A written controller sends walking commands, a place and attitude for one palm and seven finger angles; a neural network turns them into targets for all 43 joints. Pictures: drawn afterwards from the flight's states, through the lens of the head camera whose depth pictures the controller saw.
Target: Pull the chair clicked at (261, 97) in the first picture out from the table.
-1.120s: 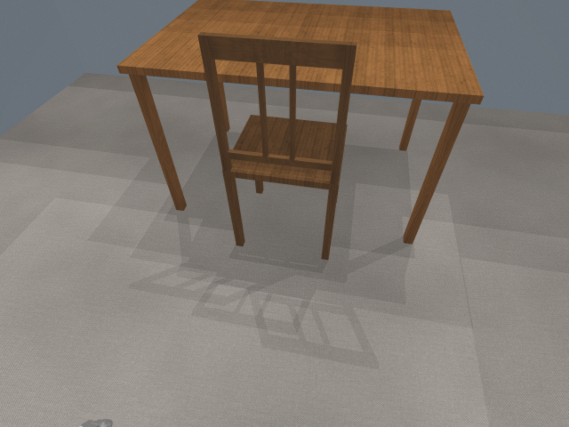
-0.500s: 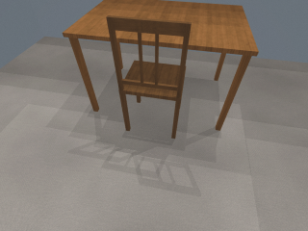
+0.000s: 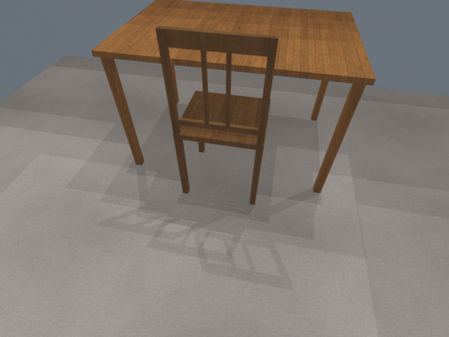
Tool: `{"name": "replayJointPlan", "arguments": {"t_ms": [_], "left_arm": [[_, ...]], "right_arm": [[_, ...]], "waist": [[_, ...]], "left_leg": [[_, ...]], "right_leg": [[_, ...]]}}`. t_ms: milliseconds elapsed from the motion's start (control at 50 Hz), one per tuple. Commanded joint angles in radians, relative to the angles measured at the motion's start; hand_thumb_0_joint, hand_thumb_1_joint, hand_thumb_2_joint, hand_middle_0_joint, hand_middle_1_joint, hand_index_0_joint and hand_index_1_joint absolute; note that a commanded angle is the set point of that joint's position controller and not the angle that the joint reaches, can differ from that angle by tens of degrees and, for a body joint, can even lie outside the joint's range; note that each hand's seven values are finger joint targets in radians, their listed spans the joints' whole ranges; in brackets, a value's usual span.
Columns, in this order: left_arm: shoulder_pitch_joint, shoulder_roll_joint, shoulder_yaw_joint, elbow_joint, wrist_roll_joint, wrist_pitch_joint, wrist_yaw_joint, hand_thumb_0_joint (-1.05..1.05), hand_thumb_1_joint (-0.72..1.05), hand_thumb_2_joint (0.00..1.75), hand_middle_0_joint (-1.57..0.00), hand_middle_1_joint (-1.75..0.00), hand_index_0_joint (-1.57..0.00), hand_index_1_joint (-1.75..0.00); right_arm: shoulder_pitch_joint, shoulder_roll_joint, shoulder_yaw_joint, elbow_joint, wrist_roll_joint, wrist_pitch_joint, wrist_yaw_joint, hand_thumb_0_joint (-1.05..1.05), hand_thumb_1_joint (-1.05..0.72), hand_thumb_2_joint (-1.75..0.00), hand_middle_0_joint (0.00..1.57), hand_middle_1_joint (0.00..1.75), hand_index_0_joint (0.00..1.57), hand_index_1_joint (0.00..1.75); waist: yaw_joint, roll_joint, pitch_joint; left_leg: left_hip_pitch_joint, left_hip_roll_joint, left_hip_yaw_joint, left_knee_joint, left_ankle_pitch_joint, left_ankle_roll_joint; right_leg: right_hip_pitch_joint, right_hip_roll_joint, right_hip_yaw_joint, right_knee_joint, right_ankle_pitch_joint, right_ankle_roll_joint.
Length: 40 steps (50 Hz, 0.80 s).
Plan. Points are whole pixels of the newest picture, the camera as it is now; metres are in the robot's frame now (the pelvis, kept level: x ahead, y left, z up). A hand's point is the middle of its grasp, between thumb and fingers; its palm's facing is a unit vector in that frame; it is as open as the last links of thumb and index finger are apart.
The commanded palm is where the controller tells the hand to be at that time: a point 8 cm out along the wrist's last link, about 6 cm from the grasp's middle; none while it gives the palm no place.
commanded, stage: look at it before walking up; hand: left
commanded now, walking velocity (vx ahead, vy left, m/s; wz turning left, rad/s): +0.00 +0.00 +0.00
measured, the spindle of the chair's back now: (205, 89) +1.00 +0.13 -0.09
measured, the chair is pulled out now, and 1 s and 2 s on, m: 0.00 0.00 0.00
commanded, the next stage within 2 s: walk to a spot facing it in 0.32 s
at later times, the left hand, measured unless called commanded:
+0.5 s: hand out of the picture +0.07 +0.24 -0.16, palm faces -0.01 -0.94 -0.33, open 7.3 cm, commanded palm none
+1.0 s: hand out of the picture +0.11 +0.24 -0.18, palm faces +0.14 -0.98 -0.16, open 7.3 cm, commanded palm none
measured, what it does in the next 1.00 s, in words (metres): walks ahead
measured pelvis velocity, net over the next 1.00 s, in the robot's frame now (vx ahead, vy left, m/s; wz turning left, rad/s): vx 0.12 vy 0.06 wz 0.12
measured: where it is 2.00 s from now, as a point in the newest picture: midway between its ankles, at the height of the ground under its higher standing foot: outside the picture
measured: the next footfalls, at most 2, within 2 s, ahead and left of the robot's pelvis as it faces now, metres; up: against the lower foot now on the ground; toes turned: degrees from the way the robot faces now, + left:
right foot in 1.20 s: +0.34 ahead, -0.05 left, +0.00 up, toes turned -2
left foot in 1.52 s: +0.29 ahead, +0.18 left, +0.00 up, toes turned +2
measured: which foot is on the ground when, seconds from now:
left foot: down 0.00-1.00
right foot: down 0.00-0.72, up 0.74-1.00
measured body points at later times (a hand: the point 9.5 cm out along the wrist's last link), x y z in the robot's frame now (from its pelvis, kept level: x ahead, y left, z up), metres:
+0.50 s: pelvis +0.01 +0.00 +0.00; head +0.01 +0.00 +0.45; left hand +0.07 +0.29 -0.14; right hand +0.07 -0.29 -0.14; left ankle +0.01 +0.13 -0.75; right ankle +0.01 -0.11 -0.75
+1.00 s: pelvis +0.12 +0.06 +0.00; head +0.13 +0.08 +0.45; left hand +0.11 +0.29 -0.17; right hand +0.06 -0.14 -0.15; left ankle +0.05 +0.13 -0.75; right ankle +0.20 -0.07 -0.68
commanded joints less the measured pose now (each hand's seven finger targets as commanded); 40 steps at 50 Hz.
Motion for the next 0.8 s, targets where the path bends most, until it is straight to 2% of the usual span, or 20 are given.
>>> {"name": "replayJointPlan", "arguments": {"t_ms": [0,260,400,440,460,480,500,520,540,560,580,600,640,660,680,700,720,740,760,780], "left_arm": [[-0.026,0.206,0.039,-0.057,-0.004,-0.025,0.009,0.0,0.9,0.9,-0.2,-0.3,-0.2,-0.3],[-0.012,0.206,0.039,-0.051,-0.004,-0.028,0.01,0.0,0.9,0.9,-0.2,-0.3,-0.2,-0.3],[-0.011,0.202,0.038,-0.048,-0.005,-0.028,0.01,0.0,0.9,0.9,-0.2,-0.3,-0.2,-0.3],[0.059,0.095,0.017,-0.018,-0.006,-0.01,0.014,0.0,0.9,0.9,-0.2,-0.3,-0.2,-0.3],[0.086,0.095,0.02,-0.017,-0.002,-0.002,0.012,0.0,0.9,0.9,-0.2,-0.3,-0.2,-0.3],[0.106,0.107,0.028,-0.017,0.0,0.003,0.009,0.0,0.9,0.9,-0.2,-0.3,-0.2,-0.3],[0.132,0.124,0.037,-0.021,0.002,0.005,0.007,0.0,0.9,0.9,-0.2,-0.3,-0.2,-0.3],[0.16,0.142,0.05,-0.029,0.004,0.005,0.008,0.0,0.9,0.9,-0.2,-0.3,-0.2,-0.3],[0.183,0.148,0.06,-0.036,0.005,0.001,0.009,0.0,0.9,0.9,-0.2,-0.3,-0.2,-0.3],[0.207,0.152,0.066,-0.043,0.006,-0.007,0.011,0.0,0.9,0.9,-0.2,-0.3,-0.2,-0.3],[0.196,0.144,0.073,-0.049,0.01,-0.018,0.012,0.0,0.9,0.9,-0.2,-0.3,-0.2,-0.3],[0.18,0.137,0.076,-0.059,0.012,-0.026,0.012,0.0,0.9,0.9,-0.2,-0.3,-0.2,-0.3],[0.155,0.117,0.075,-0.065,0.008,-0.029,0.008,0.0,0.9,0.9,-0.2,-0.3,-0.2,-0.3],[0.142,0.094,0.073,-0.069,0.007,-0.023,0.007,0.0,0.9,0.9,-0.2,-0.3,-0.2,-0.3],[0.143,0.044,0.064,-0.078,0.002,-0.015,0.002,0.0,0.9,0.9,-0.2,-0.3,-0.2,-0.3],[0.129,-0.027,0.053,-0.11,-0.003,-0.014,-0.006,0.0,0.9,0.9,-0.2,-0.3,-0.2,-0.3],[0.059,-0.021,0.05,-0.148,0.011,-0.027,0.0,0.0,0.9,0.9,-0.2,-0.3,-0.2,-0.3],[0.048,-0.027,0.056,-0.137,0.014,-0.033,-0.001,0.0,0.9,0.9,-0.2,-0.3,-0.2,-0.3],[0.059,-0.033,0.054,-0.124,0.013,-0.038,-0.007,0.0,0.9,0.9,-0.2,-0.3,-0.2,-0.3],[0.081,-0.049,0.055,-0.102,0.016,-0.038,-0.012,0.0,0.9,0.9,-0.2,-0.3,-0.2,-0.3]], "right_arm": [[-0.036,-0.192,-0.034,-0.057,-0.003,-0.025,-0.016,0.0,-0.9,-0.9,0.2,0.3,0.2,0.3],[-0.033,-0.188,-0.033,-0.051,-0.001,-0.021,-0.016,0.0,-0.9,-0.9,0.2,0.3,0.2,0.3],[-0.034,-0.188,-0.032,-0.047,-0.002,-0.023,-0.017,0.0,-0.9,-0.9,0.2,0.3,0.2,0.3],[0.025,-0.07,-0.005,-0.022,-0.008,-0.006,-0.01,0.0,-0.9,-0.9,0.2,0.3,0.2,0.3],[0.048,-0.058,-0.006,-0.022,-0.011,0.001,-0.009,0.0,-0.9,-0.9,0.2,0.3,0.2,0.3],[0.055,-0.054,-0.008,-0.028,-0.014,0.006,-0.007,0.0,-0.9,-0.9,0.2,0.3,0.2,0.3],[0.056,-0.044,-0.011,-0.04,-0.016,0.009,-0.004,0.0,-0.9,-0.9,0.2,0.3,0.2,0.3],[0.061,-0.039,-0.014,-0.055,-0.017,0.01,-0.004,0.0,-0.9,-0.9,0.2,0.3,0.2,0.3],[0.051,-0.036,-0.021,-0.073,-0.017,0.007,-0.003,0.0,-0.9,-0.9,0.2,0.3,0.2,0.3],[0.046,-0.039,-0.03,-0.092,-0.015,0.005,0.0,0.0,-0.9,-0.9,0.2,0.3,0.2,0.3],[0.046,-0.03,-0.035,-0.104,-0.012,-0.004,0.005,0.0,-0.9,-0.9,0.2,0.3,0.2,0.3],[0.06,-0.014,-0.037,-0.109,-0.009,-0.01,0.011,0.0,-0.9,-0.9,0.2,0.3,0.2,0.3],[0.141,0.03,-0.035,-0.093,-0.008,-0.018,0.016,0.0,-0.9,-0.9,0.2,0.3,0.2,0.3],[0.218,0.044,-0.038,-0.068,-0.007,-0.021,0.014,0.0,-0.9,-0.9,0.2,0.3,0.2,0.3],[0.314,0.002,-0.051,-0.041,-0.011,-0.024,0.005,0.0,-0.9,-0.9,0.2,0.3,0.2,0.3],[0.428,-0.093,-0.081,-0.018,-0.026,-0.031,-0.007,0.0,-0.9,-0.9,0.2,0.3,0.2,0.3],[0.473,-0.09,-0.076,-0.015,-0.02,-0.034,-0.015,0.0,-0.9,-0.9,0.2,0.3,0.2,0.3],[0.422,-0.054,-0.07,-0.021,-0.013,-0.036,-0.02,0.0,-0.9,-0.9,0.2,0.3,0.2,0.3],[0.376,-0.014,-0.062,-0.036,-0.008,-0.047,-0.022,0.0,-0.9,-0.9,0.2,0.3,0.2,0.3],[0.349,0.019,-0.054,-0.037,-0.008,-0.06,-0.026,0.0,-0.9,-0.9,0.2,0.3,0.2,0.3]], "waist": [[0.006,-0.001,-0.03],[0.003,-0.022,-0.036],[0.005,0.005,-0.035],[0.01,-0.021,-0.043],[0.016,-0.042,-0.014],[0.023,-0.063,0.025],[0.034,-0.117,0.06],[0.042,-0.175,0.065],[0.053,-0.197,0.082],[0.053,-0.18,0.098],[0.041,-0.152,0.105],[0.026,-0.118,0.107],[-0.015,-0.111,0.09],[-0.043,-0.082,0.087],[-0.071,0.06,0.087],[-0.11,0.321,0.075],[-0.111,0.245,0.095],[-0.082,0.11,0.116],[-0.058,0.053,0.118],[-0.039,0.037,0.122]], "left_leg": [[-0.002,0.099,-0.094,-0.063,0.072,0.044],[0.02,0.099,-0.086,-0.056,0.088,0.04],[0.018,0.101,-0.088,-0.064,0.098,0.04],[-0.011,0.079,-0.07,-0.027,0.0,0.029],[-0.055,0.059,-0.061,0.003,-0.103,0.034],[-0.126,0.035,-0.047,0.038,-0.197,0.035],[-0.208,0.007,-0.02,0.108,-0.246,0.032],[-0.266,-0.002,0.015,0.206,-0.259,0.029],[-0.315,0.004,0.028,0.299,-0.28,0.029],[-0.354,0.026,0.031,0.375,-0.304,0.033],[-0.372,0.049,0.029,0.401,-0.306,0.036],[-0.342,0.059,0.038,0.376,-0.297,0.036],[-0.152,0.039,0.091,0.222,-0.197,0.037],[-0.006,0.011,0.108,0.134,-0.148,0.04],[0.094,0.063,-0.029,0.024,-0.25,0.067],[0.16,0.296,-0.402,-0.162,-0.41,0.169],[0.153,0.367,-0.541,-0.221,-0.341,0.245],[0.096,0.357,-0.488,-0.211,-0.334,0.266],[0.068,0.338,-0.44,-0.216,-0.273,0.266],[0.049,0.308,-0.365,-0.218,-0.178,0.25]], "right_leg": [[-0.012,-0.117,0.118,-0.087,0.047,-0.019],[-0.006,-0.123,0.124,-0.102,0.075,-0.021],[0.004,-0.12,0.119,-0.097,0.089,-0.019],[0.018,-0.123,0.103,-0.091,-0.064,-0.001],[0.009,-0.126,0.113,-0.101,-0.196,-0.006],[0.003,-0.144,0.142,-0.124,-0.316,-0.018],[0.014,-0.181,0.189,-0.159,-0.406,-0.043],[0.032,-0.244,0.252,-0.2,-0.472,-0.08],[0.037,-0.302,0.306,-0.229,-0.476,-0.12],[0.045,-0.346,0.328,-0.239,-0.464,-0.157],[0.043,-0.368,0.311,-0.23,-0.4,-0.178],[0.027,-0.365,0.258,-0.202,-0.32,-0.18],[-0.083,-0.31,0.118,-0.119,-0.254,-0.137],[-0.182,-0.253,0.042,-0.048,-0.292,-0.098],[-0.29,-0.164,-0.037,0.134,-0.308,-0.05],[-0.462,-0.033,-0.159,0.466,-0.344,0.017],[-0.552,-0.04,-0.068,0.647,-0.373,0.0],[-0.567,-0.091,-0.016,0.731,-0.3,-0.012],[-0.571,-0.119,0.002,0.749,-0.226,-0.006],[-0.55,-0.138,0.005,0.742,-0.164,0.004]]}}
